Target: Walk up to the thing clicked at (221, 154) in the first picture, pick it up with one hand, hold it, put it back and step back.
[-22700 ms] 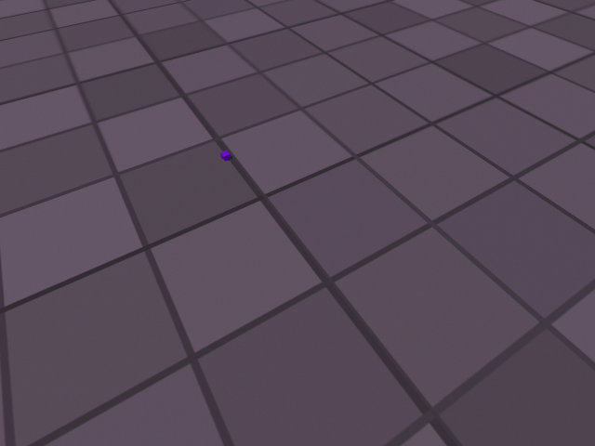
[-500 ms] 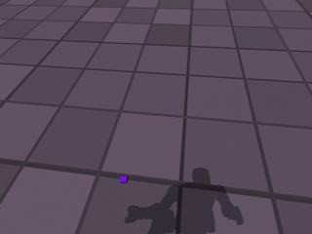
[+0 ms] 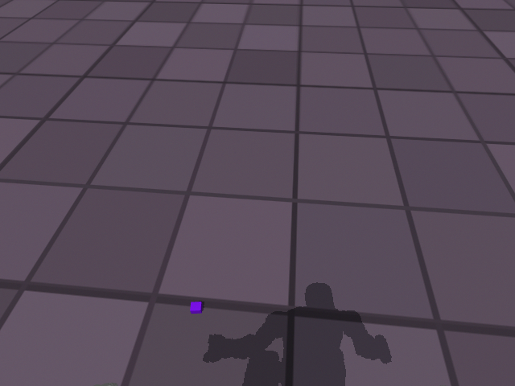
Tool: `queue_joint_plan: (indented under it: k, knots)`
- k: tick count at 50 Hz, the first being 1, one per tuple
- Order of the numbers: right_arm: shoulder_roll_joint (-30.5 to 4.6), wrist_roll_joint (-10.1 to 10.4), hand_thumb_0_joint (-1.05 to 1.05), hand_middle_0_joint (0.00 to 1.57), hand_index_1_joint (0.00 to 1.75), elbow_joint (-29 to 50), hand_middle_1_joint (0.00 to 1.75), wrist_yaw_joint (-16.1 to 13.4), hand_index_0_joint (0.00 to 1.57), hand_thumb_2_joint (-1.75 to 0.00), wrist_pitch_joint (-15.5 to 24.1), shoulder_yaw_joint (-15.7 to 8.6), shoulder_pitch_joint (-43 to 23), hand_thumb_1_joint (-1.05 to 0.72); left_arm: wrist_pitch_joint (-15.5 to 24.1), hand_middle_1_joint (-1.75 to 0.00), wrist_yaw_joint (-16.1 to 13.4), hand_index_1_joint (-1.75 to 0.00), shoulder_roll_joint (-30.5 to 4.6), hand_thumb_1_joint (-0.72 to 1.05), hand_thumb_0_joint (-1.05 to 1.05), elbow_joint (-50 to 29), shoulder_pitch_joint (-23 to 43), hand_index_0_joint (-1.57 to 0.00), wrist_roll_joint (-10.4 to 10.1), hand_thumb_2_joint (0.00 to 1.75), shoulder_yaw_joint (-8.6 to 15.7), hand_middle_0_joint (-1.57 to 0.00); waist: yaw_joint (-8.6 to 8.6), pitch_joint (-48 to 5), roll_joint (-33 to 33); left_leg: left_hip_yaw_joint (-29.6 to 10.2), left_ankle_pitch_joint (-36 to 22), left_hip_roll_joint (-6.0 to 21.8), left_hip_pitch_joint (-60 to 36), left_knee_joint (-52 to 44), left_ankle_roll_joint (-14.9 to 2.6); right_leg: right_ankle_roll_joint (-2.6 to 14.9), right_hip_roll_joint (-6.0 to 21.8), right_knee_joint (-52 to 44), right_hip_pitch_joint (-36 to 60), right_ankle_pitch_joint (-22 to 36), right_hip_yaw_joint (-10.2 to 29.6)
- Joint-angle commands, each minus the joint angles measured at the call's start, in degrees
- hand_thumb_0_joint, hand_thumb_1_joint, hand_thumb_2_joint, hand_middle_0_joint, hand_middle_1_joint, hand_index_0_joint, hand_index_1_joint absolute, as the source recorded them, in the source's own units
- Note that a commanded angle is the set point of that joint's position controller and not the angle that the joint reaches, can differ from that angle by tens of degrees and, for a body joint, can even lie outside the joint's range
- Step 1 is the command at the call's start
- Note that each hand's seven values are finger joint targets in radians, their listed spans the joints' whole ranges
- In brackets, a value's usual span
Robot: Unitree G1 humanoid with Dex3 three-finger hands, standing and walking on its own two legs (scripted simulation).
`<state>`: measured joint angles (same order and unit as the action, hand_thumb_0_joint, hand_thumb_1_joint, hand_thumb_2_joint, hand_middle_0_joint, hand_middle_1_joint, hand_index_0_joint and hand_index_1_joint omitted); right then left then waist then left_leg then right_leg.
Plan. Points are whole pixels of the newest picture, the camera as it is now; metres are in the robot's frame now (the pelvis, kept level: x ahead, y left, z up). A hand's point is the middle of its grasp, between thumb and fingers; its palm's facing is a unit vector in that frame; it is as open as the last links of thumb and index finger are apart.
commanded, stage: walk up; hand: left
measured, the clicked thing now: (196, 307) +0.53 +0.28 -0.76
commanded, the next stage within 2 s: none
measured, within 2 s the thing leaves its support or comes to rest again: neither
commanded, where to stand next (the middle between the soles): +0.15 +0.00 m, yaw +0 degrees
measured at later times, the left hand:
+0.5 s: hand out of the picture +0.14 +0.26 -0.16, palm faces -0.03 -0.92 -0.38, open 7.4 cm
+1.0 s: hand out of the picture +0.04 +0.24 -0.16, palm faces -0.06 -0.92 -0.40, open 7.4 cm
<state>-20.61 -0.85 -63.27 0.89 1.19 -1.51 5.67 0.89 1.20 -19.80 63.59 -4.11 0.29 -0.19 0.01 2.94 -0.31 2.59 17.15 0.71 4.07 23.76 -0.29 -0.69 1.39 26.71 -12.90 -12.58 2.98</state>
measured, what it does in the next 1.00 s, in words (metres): steps on the spot: left foot, then right foot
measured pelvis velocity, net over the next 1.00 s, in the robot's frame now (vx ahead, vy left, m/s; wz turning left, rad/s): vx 0.01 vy -0.02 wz -0.07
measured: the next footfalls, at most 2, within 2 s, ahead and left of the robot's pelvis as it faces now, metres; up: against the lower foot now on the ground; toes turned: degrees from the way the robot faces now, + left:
left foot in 0.50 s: +0.17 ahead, +0.12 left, +0.00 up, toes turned -1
right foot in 0.82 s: -0.02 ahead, -0.14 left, +0.00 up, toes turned -1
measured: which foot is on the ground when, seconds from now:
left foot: down 0.00-0.18, up 0.20-0.48, down 0.50-0.88, up 0.90-1.00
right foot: down 0.00-0.54, up 0.56-0.80, down 0.82-1.00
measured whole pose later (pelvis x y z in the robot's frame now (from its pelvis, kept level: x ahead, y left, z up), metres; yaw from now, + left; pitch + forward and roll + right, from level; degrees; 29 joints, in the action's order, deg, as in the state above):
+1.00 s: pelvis +0.01 -0.02 -0.01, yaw -4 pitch -3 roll +1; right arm -22.6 -0.4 -54.6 0.6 -1.5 -3.0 9.4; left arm -0.5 0.2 -19.0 58.7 -15.8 2.0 2.4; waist 0.8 4.1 2.9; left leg -3.6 20.2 -0.4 21.2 41.8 -0.4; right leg 0.2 0.0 33.5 -7.5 -23.5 2.9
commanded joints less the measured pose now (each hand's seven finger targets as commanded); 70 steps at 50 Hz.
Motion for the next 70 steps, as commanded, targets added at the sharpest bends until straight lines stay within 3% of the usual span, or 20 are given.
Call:
queue_joint_plan:
  k: [1, 4, 7, 9, 10, 16, 20, 24, 27, 28, 33, 41, 44, 47, 52, 55, 56, 57, 59, 70]
  knots:
    - [-17.5, -0.6, 0.00, 0.20, 0.30, 4.0, 0.30, 0.1, 0.20, -0.90, 0.8, -5.1, 4.0, -0.90, 1.2, -0.30, 0.1, -0.30, -13.4, 0.90, 0.00, -6.0, 4.9, -0.20, 1.4, 0.90, 3.7, -0.20, -3.22, 5.0, 9.6, -17.1, 26.2, 15.2, 1.0, -16.1, -10.12, 1.78, -0.9, 10.8, -14.3, -12.5, -3.6]
    - [-16.3, -1.1, 0.00, 0.20, 0.30, 6.3, 0.30, 0.4, 0.20, -0.90, 1.2, -5.0, 3.2, -0.90, 2.5, -0.30, 0.5, -0.30, -12.6, 0.90, 0.00, -7.8, 3.5, -0.20, 1.3, 0.90, 3.9, -0.20, -1.93, 7.8, 6.3, -14.2, 9.9, 14.9, 1.2, -12.2, -11.58, 2.10, 1.5, 8.3, -13.8, -12.8, -3.1]
    - [-12.6, -0.1, 0.00, 0.20, 0.30, 9.0, 0.30, 0.6, 0.20, -0.90, 0.8, -3.9, -0.2, -0.90, 3.9, -0.30, -0.2, -0.30, -11.5, 0.90, 0.00, -4.4, -8.1, -0.20, 1.3, 0.90, 4.7, -0.20, 3.30, -0.3, 2.5, -2.1, -15.0, 7.1, 5.2, 7.2, -5.61, 3.05, -1.2, -6.5, 7.6, 3.8, -5.1]
    - [-8.3, 0.8, 0.00, 0.20, 0.30, 11.9, 0.30, 0.2, 0.20, -0.90, 0.5, -2.4, 0.3, -0.90, 4.1, -0.30, -1.7, -0.30, -20.4, 0.90, 0.00, -3.5, -15.6, -0.20, 1.6, 0.90, 7.0, -0.20, 5.28, -4.0, -14.9, -0.6, 13.3, -4.9, 25.1, 28.0, -1.17, 9.29, 15.6, -12.4, 21.6, 12.1, 23.6]
    - [-11.0, 0.2, 0.00, 0.20, 0.30, 11.2, 0.30, -0.6, 0.20, -0.90, -0.2, -3.0, 1.9, -0.90, 3.9, -0.30, -1.7, -0.30, -22.0, 0.90, 0.00, -5.5, -13.2, -0.20, 1.7, 0.90, 7.3, -0.20, 4.51, -1.9, -8.4, -7.1, 18.7, -2.0, 24.1, 30.5, -1.68, 14.26, 21.7, -11.5, 15.2, 9.1, 28.6]
    - [-10.1, 0.8, 0.00, 0.20, 0.30, 8.3, 0.30, -0.6, 0.20, -0.90, -1.5, -3.3, 7.6, -0.90, 3.5, -0.30, -2.8, -0.30, -14.4, 0.90, 0.00, -10.6, -4.7, -0.20, 0.6, 0.90, 4.7, -0.20, -0.57, -3.0, -4.6, -9.3, 7.7, 0.9, 15.2, 27.8, 0.14, 11.26, 12.6, -5.4, 5.4, 34.5, 4.2]
    - [-10.3, 1.3, 0.00, 0.20, 0.30, 7.8, 0.30, -1.7, 0.20, -0.90, -1.9, -3.1, 8.0, -0.90, 0.5, -0.30, -3.1, -0.30, -14.9, 0.90, 0.00, -13.0, -1.2, -0.20, -0.2, 0.90, 4.9, -0.20, -1.02, -1.4, -12.3, -2.4, 2.3, -1.2, 13.7, 19.5, 1.36, 10.50, 11.6, 1.0, 2.7, 42.9, 1.1]
    - [-12.6, 0.5, 0.00, 0.20, 0.30, 8.2, 0.30, -2.4, 0.20, -0.90, -1.5, -4.4, 9.2, -0.90, -2.9, -0.30, -2.8, -0.30, -14.1, 0.90, 0.00, -15.2, -0.4, -0.20, -1.2, 0.90, 5.0, -0.20, -2.39, -4.5, -7.7, -0.9, -21.6, -1.8, 7.0, 5.3, -0.21, 5.53, 6.2, 12.6, -1.7, 23.3, -1.3]
    - [-18.4, -0.2, 0.00, 0.20, 0.30, 11.7, 0.30, -2.7, 0.20, -0.90, -1.2, -5.7, 6.0, -0.90, -4.6, -0.30, -3.3, -0.30, -11.6, 0.90, 0.00, -15.1, -5.2, -0.20, -2.3, 0.90, 5.3, -0.20, -0.71, -8.0, 7.6, -23.4, -47.2, 18.0, 6.1, -0.3, -13.19, 1.73, -5.5, 35.9, -6.5, -24.1, 1.2]
    - [-20.7, 0.0, 0.00, 0.20, 0.30, 11.8, 0.30, -3.0, 0.20, -0.90, -1.1, -6.3, 6.3, -0.90, -5.3, -0.30, -3.7, -0.30, -12.1, 0.90, 0.00, -14.8, -6.1, -0.20, -1.9, 0.90, 5.5, -0.20, -1.66, -8.6, 10.7, -28.7, -45.1, 22.1, 8.0, -0.4, -16.72, 1.82, -5.6, 42.4, -6.5, -27.8, 4.8]
    - [-15.5, -0.6, 0.00, 0.20, 0.30, 16.5, 0.30, -3.3, 0.20, -0.90, -1.5, -5.4, -2.5, -0.90, -5.7, -0.30, -2.7, -0.30, -13.0, 0.90, 0.00, -12.7, -9.0, -0.20, -1.6, 0.90, 6.3, -0.20, 2.10, -6.3, 10.5, -14.9, -24.8, 13.3, 13.3, 0.6, -11.97, 1.53, -5.1, 47.4, -9.1, -18.0, 5.9]
    - [-14.3, -1.4, 0.00, 0.20, 0.30, 15.5, 0.30, -1.0, 0.20, -0.90, -3.5, -5.1, 1.1, -0.90, -0.2, -0.30, -2.2, -0.30, -12.0, 0.90, 0.00, -8.2, -13.8, -0.20, 1.2, 0.90, 6.6, -0.20, 1.16, -8.8, 7.4, -11.2, -0.9, 8.3, 10.0, 10.5, -8.47, 1.21, -3.7, -10.5, 6.7, -9.4, -3.3]
    - [-12.7, -0.4, 0.00, 0.20, 0.30, 16.8, 0.30, -1.7, 0.20, -0.90, -2.5, -4.2, -4.6, -0.90, 0.5, -0.30, -2.7, -0.30, -23.5, 0.90, 0.00, -13.4, -3.4, -0.20, 3.3, 0.90, 8.2, -0.20, 3.21, 3.6, -10.4, -11.5, 13.5, -0.8, 21.0, 25.2, 0.03, 14.61, 21.7, -14.3, -13.3, -21.5, 32.1]
    - [-10.8, 0.8, 0.00, 0.20, 0.30, 13.0, 0.30, -0.5, 0.20, -0.90, -1.0, -3.9, 0.0, -0.90, 1.7, -0.30, -2.4, -0.30, -13.8, 0.90, 0.00, -13.8, 3.2, -0.20, 1.8, 0.90, 5.8, -0.20, -2.98, 5.5, -5.4, -7.1, 2.9, -0.9, 14.9, 18.5, -0.15, 7.34, 8.7, -6.3, -6.0, 6.9, 7.6]
    - [-11.6, -0.5, 0.00, 0.20, 0.30, 15.0, 0.30, 0.6, 0.20, -0.90, 0.3, -3.6, -2.3, -0.90, 2.0, -0.30, -1.3, -0.30, -18.1, 0.90, 0.00, -11.9, -11.2, -0.20, 1.9, 0.90, 7.7, -0.20, 3.55, 3.2, -12.5, 0.3, 8.8, -2.8, 21.8, 10.0, -1.15, 9.39, 10.5, -4.3, 10.6, 6.5, 10.9]
    - [-12.7, -0.8, 0.00, 0.20, 0.30, 13.7, 0.30, 0.9, 0.20, -0.90, 1.9, -5.2, 6.1, -0.90, 1.8, -0.30, -0.7, -0.30, -17.1, 0.90, 0.00, -14.0, -10.3, -0.20, 0.8, 0.90, 6.8, -0.20, -1.47, -1.2, -7.5, -1.9, 3.2, -2.1, 5.2, -3.8, -3.80, 8.19, 9.3, 5.2, 5.6, 8.6, 7.6]
    - [-15.9, -1.3, 0.00, 0.20, 0.30, 12.3, 0.30, 0.5, 0.20, -0.90, 2.7, -6.7, 12.6, -0.90, 2.0, -0.30, -0.8, -0.30, -13.9, 0.90, 0.00, -15.0, -10.2, -0.20, 0.2, 0.90, 5.8, -0.20, -4.57, -7.5, 1.2, -15.1, 2.8, 4.4, -11.4, -5.9, -6.91, 4.72, 3.7, 21.1, -6.6, 10.8, 2.1]
    - [-21.0, -1.6, 0.00, 0.20, 0.30, 12.2, 0.30, 0.4, 0.20, -0.90, 2.9, -8.3, 16.9, -0.90, 2.2, -0.30, -0.8, -0.30, -10.2, 0.90, 0.00, -16.3, -8.3, -0.20, -0.2, 0.90, 5.3, -0.20, -6.20, -7.4, 12.3, -35.9, 1.0, 17.7, -19.7, -8.5, -12.88, 1.77, -4.8, 31.9, -24.2, -16.2, -4.7]
    - [-20.0, -0.4, 0.00, 0.20, 0.30, 12.9, 0.30, 0.5, 0.20, -0.90, 2.5, -8.1, 16.4, -0.90, 2.2, -0.30, -1.6, -0.30, -15.9, 0.90, 0.00, -16.8, -6.4, -0.20, 0.7, 0.90, 6.1, -0.20, -4.76, -0.8, 3.2, -36.3, 1.6, 21.9, -7.5, -8.8, -18.64, 3.18, 1.1, 33.2, -23.0, -22.1, 3.1]
    - [-11.6, 0.8, 0.00, 0.20, 0.30, 19.7, 0.30, 0.2, 0.20, -0.90, -2.4, -4.0, 2.5, -0.90, 2.1, -0.30, -4.3, -0.30, -14.4, 0.90, 0.00, -12.0, -15.8, -0.20, -1.3, 0.90, 6.7, -0.20, 2.58, -0.1, 9.8, -4.4, -28.3, 2.0, 15.5, 13.0, -4.94, 0.88, -1.5, 3.1, 5.0, 10.6, -8.1]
